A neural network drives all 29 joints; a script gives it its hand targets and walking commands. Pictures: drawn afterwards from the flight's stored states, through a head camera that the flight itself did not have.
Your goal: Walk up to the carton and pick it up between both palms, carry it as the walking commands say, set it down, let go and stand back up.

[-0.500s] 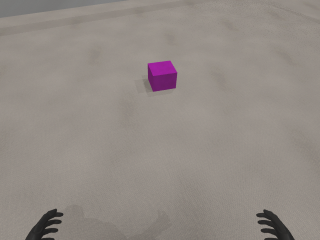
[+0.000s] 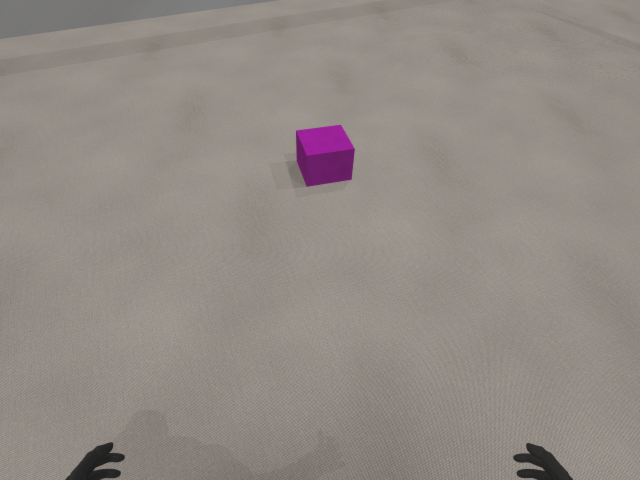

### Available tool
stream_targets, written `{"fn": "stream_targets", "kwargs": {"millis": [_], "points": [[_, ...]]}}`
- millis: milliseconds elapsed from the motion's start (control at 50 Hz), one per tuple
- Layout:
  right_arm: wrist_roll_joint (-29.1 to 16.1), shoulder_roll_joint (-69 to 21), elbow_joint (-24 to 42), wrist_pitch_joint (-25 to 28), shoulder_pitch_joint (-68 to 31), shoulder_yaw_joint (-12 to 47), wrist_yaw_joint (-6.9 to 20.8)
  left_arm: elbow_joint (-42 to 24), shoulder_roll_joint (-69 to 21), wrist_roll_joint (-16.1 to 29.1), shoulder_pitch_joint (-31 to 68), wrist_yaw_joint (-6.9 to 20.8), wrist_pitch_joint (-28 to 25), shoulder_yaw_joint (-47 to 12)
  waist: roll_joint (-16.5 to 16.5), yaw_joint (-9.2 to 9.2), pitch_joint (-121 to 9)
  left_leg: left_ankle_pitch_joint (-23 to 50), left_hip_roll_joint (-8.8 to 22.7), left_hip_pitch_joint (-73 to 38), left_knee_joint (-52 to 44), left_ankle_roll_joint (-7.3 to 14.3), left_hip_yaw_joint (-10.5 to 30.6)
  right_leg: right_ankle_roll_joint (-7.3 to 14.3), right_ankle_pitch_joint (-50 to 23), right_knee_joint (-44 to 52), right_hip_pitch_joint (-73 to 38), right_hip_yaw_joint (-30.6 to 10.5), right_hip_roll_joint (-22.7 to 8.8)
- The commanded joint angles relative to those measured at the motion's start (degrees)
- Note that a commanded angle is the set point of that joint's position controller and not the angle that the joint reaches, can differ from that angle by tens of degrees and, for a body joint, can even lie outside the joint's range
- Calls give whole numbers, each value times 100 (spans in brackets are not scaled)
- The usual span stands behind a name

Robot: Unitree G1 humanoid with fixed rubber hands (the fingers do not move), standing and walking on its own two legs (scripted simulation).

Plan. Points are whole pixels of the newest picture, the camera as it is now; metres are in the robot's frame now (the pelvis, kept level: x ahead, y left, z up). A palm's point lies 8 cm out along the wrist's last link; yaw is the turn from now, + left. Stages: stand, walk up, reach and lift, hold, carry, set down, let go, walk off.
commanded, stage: stand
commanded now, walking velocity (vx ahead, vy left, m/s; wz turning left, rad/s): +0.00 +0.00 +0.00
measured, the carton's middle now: (324, 155) +1.68 -0.04 -0.67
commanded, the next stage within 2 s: walk up in 1.62 s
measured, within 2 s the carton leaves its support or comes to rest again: neither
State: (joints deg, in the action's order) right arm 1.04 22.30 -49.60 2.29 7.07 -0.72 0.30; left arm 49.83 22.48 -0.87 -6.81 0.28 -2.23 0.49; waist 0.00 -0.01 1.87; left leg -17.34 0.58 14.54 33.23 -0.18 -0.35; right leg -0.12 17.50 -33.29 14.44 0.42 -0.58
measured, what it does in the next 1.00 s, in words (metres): stands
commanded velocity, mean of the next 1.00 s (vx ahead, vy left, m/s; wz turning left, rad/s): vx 0.00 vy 0.00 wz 0.00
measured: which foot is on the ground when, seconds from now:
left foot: down 0.00-1.00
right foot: down 0.00-1.00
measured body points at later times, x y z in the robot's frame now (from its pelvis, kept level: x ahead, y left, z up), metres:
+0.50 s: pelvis +0.00 +0.00 +0.01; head +0.00 +0.00 +0.46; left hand +0.12 +0.31 -0.10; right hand +0.11 -0.32 -0.10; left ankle +0.01 +0.12 -0.73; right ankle +0.00 -0.12 -0.73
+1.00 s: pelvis +0.00 +0.00 +0.02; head +0.01 +0.00 +0.47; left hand +0.11 +0.32 -0.10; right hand +0.11 -0.32 -0.10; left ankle +0.01 +0.12 -0.73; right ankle +0.00 -0.12 -0.73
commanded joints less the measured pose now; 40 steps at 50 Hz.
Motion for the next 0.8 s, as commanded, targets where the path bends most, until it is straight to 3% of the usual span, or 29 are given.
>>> {"fn": "stream_targets", "kwargs": {"millis": [0,380,780], "points": [[-9,948,183,61,-272,-201,-20,-184,953,11,291,-21,-64,193,-9,4,-385,971,508,-192,-746,312,540,303,-952,750,-174,-547,-510],[-26,979,-586,0,-425,-144,-29,567,999,15,457,-30,-7,115,8,2,-285,1068,607,-610,-1454,196,527,202,-1056,1462,-561,-565,-617],[-29,1019,-849,-37,-409,-141,-48,808,1030,22,442,-44,39,116,-6,0,-259,1140,653,-721,-1627,169,532,174,-1113,1641,-659,-554,-650]]}}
